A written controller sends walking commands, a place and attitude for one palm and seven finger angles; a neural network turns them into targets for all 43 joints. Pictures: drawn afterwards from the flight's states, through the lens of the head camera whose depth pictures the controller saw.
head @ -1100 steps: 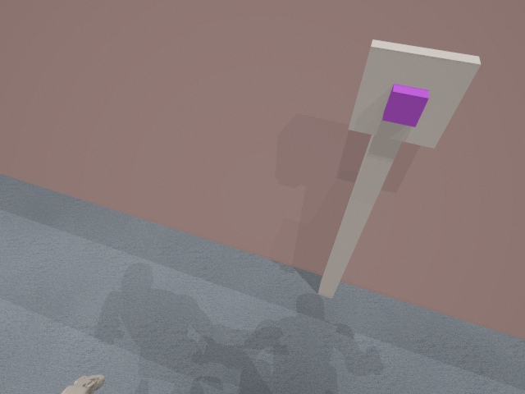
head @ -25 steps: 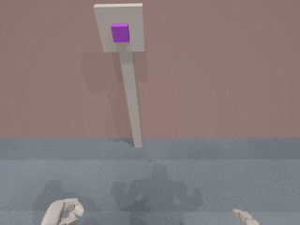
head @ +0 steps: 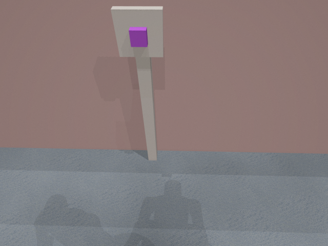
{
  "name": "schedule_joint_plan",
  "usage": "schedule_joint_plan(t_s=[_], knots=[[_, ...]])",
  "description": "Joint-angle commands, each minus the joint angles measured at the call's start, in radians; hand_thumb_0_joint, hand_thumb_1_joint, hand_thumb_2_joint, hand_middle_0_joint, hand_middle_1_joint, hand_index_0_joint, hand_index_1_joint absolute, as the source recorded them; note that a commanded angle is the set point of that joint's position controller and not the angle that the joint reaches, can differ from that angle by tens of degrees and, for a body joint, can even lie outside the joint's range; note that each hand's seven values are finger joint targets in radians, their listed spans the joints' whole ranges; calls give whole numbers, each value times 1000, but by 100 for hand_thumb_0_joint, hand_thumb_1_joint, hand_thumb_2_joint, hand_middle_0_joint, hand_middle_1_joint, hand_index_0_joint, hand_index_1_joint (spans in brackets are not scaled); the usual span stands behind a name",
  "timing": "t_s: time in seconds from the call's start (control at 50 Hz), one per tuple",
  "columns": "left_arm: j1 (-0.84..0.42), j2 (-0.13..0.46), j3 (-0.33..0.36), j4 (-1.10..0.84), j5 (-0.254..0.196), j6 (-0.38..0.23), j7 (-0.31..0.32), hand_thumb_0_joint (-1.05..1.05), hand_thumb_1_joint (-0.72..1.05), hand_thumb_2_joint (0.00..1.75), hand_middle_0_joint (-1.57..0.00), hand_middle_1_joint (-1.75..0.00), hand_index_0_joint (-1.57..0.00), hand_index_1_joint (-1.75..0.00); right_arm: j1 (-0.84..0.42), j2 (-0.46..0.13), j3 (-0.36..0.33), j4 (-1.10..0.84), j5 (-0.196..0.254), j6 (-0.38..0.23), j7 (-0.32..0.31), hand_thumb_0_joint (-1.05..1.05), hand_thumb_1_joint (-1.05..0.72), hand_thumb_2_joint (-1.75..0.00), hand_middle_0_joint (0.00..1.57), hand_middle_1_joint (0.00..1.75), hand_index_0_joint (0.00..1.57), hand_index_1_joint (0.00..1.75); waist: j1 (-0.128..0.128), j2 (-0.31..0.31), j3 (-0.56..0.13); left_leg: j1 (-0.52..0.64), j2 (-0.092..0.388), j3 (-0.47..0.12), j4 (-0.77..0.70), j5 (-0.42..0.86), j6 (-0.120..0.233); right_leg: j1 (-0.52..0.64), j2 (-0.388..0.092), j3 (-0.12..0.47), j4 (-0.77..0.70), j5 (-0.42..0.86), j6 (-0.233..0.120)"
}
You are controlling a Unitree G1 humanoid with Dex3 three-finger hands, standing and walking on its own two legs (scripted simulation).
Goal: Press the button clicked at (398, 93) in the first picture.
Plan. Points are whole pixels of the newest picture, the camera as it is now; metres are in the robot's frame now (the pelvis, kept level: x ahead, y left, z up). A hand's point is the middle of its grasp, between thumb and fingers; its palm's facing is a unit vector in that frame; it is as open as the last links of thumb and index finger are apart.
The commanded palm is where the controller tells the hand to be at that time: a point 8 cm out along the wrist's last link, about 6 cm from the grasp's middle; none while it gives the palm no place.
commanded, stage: let the arm hang, fingers relaxed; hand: left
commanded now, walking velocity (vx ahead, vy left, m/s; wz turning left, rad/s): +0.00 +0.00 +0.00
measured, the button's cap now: (138, 36) +0.76 +0.14 +0.15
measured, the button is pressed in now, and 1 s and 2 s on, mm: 0 0 0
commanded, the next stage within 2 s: stand and wait in 0.40 s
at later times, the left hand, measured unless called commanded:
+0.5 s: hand out of the picture -0.01 +0.16 -0.17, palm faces +0.05 -0.98 -0.19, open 7.4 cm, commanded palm none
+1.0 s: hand out of the picture +0.03 +0.17 -0.17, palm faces +0.03 -0.98 -0.22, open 7.4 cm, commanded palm none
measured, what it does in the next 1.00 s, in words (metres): stands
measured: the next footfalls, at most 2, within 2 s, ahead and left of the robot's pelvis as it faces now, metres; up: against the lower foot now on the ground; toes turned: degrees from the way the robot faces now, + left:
none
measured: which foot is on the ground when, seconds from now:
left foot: down 0.00-1.00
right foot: down 0.00-1.00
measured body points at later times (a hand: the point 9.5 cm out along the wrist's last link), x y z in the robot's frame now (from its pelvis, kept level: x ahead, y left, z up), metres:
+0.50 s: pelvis +0.00 -0.01 +0.00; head +0.01 -0.02 +0.45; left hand -0.01 +0.21 -0.16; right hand -0.02 -0.22 -0.17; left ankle +0.06 +0.11 -0.74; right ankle +0.00 -0.12 -0.74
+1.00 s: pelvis +0.01 -0.02 +0.00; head +0.03 -0.02 +0.45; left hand +0.03 +0.22 -0.15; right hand +0.02 -0.25 -0.16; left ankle +0.06 +0.11 -0.74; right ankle +0.00 -0.12 -0.74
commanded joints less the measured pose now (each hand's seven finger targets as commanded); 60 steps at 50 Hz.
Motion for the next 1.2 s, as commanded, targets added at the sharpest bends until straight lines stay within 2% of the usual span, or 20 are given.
schedule_joint_plan(t_s=[0.0, 0.06, 0.16, 0.18, 0.32, 0.36, 0.42, 0.64, 0.68, 0.74, 0.84, 0.9, 0.98, 1.02, 1.14, 1.18], knots=[[43, 82, 19, -26, 3, -21, 11, 0, 90, 90, -20, -30, -20, -30, 75, -90, -27, -21, -3, -19, -9, 0, -90, -90, 20, 30, 20, 30, -10, -44, 78, -20, 81, -89, -115, -160, 19, -112, -78, 92, -137, -183, -43], [44, 69, 23, -28, 3, -22, 12, 0, 90, 90, -20, -30, -20, -30, 76, -81, -25, -17, -4, -25, -12, 0, -90, -90, 20, 30, 20, 30, -6, -14, 83, -42, 82, -100, -133, -152, 21, -93, -72, 89, -117, -140, -41], [41, 58, 27, -36, 3, -25, 14, 0, 90, 90, -20, -30, -20, -30, 72, -71, -26, -20, -4, -29, -13, 0, -90, -90, 20, 30, 20, 30, -6, -7, 77, -43, 80, -95, -128, -131, 18, -82, -75, 88, -115, -116, -40], [43, 60, 27, -39, 4, -27, 15, 0, 90, 90, -20, -30, -20, -30, 69, -74, -27, -22, -2, -29, -13, 0, -90, -90, 20, 30, 20, 30, -2, -26, 71, -35, 82, -94, -120, -115, 18, -78, -72, 89, -117, -104, -40], [16, 58, 30, -44, 2, -32, 14, 0, 90, 90, -20, -30, -20, -30, 57, -75, -28, -22, -3, -33, -15, 0, -90, -90, 20, 30, 20, 30, -6, -7, 60, -13, 83, -84, -108, -63, 12, -66, -80, 91, -124, -68, -42], [2, 65, 32, -47, 2, -30, 14, 0, 90, 90, -20, -30, -20, -30, 56, -79, -28, -20, -3, -32, -15, 0, -90, -90, 20, 30, 20, 30, -9, 5, 69, -17, 84, -87, -112, -70, 10, -66, -78, 93, -127, -75, -42], [0, 71, 33, -46, 2, -32, 13, 0, 90, 90, -20, -30, -20, -30, 50, -86, -29, -23, -3, -32, -15, 0, -90, -90, 20, 30, 20, 30, -8, -28, 61, -7, 84, -82, -106, -54, 10, -60, -82, 95, -135, -73, -44], [-36, 109, 33, -45, -1, -35, 10, 0, 90, 90, -20, -30, -20, -30, 14, -116, -29, -12, 0, -31, -13, 0, -90, -90, 20, 30, 20, 30, -10, -29, 44, 38, 87, -71, -87, 14, 5, -47, -93, 101, -156, -54, -47], [-37, 121, 33, -46, 0, -37, 10, 0, 90, 90, -20, -30, -20, -30, 3, -132, -31, -16, 1, -30, -13, 0, -90, -90, 20, 30, 20, 30, -9, -44, 43, 50, 89, -69, -81, 20, 4, -54, -91, 106, -164, -57, -49], [-54, 125, 34, -47, -1, -36, 8, 0, 90, 90, -20, -30, -20, -30, -3, -134, -29, -10, 0, -32, -13, 0, -90, -90, 20, 30, 20, 30, -11, -21, 43, 42, 93, -75, -93, 21, 4, -39, -92, 104, -163, -51, -47], [-73, 141, 35, -47, -1, -39, 5, 0, 90, 90, -20, -30, -20, -30, -31, -155, -29, -12, 1, -37, -13, 0, -90, -90, 20, 30, 20, 30, -6, -16, 31, 49, 97, -77, -98, 61, 3, -11, -94, 99, -160, 1, -44], [-81, 150, 36, -48, -1, -42, 5, 0, 90, 90, -20, -30, -20, -30, -48, -168, -32, -13, 1, -39, -14, 0, -90, -90, 20, 30, 20, 30, -6, -18, 10, 68, 101, -80, -96, 85, 4, 4, -96, 95, -160, 35, -45], [-95, 168, 36, -54, -1, -44, 4, 0, 90, 90, -20, -30, -20, -30, -72, -190, -33, -17, 3, -38, -13, 0, -90, -90, 20, 30, 20, 30, -4, -33, 19, 78, 102, -82, -103, 81, 2, -3, -94, 101, -173, 31, -44], [-112, 169, 35, -55, -1, -43, 3, 0, 90, 90, -20, -30, -20, -30, -76, -190, -33, -14, 1, -39, -12, 0, -90, -90, 20, 30, 20, 30, -7, -13, 24, 72, 103, -82, -111, 75, 1, 3, -97, 104, -175, 31, -44], [-142, 197, 40, -60, -1, -47, -1, 0, 90, 90, -20, -30, -20, -30, -108, -222, -35, -20, 1, -44, -12, 0, -90, -90, 20, 30, 20, 30, -5, -15, 3, 86, 109, -86, -122, 102, 1, 28, -98, 102, -176, 73, -43], [-147, 209, 41, -63, 0, -48, -2, 0, 90, 90, -20, -30, -20, -30, -119, -239, -37, -24, 3, -43, -11, 0, -90, -90, 20, 30, 20, 30, -4, -33, 5, 90, 110, -86, -126, 94, 1, 23, -95, 102, -183, 57, -43]])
